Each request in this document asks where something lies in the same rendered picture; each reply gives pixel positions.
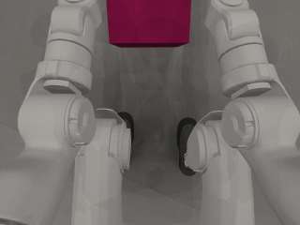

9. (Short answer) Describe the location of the robot left shin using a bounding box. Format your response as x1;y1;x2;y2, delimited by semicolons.
74;108;125;160

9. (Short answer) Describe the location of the carton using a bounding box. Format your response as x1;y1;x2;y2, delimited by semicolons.
106;0;191;48

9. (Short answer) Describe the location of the left robot thigh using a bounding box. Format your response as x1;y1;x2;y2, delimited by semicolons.
71;118;131;225

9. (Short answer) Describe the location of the left robot forearm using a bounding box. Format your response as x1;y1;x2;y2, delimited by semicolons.
18;0;102;135

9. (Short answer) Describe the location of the left robot upper arm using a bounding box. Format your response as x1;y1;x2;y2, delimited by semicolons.
0;93;98;225

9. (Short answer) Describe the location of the right robot upper arm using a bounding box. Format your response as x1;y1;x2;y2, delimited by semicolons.
219;95;300;225

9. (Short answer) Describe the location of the right robot forearm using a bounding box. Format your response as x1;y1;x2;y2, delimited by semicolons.
204;0;294;104

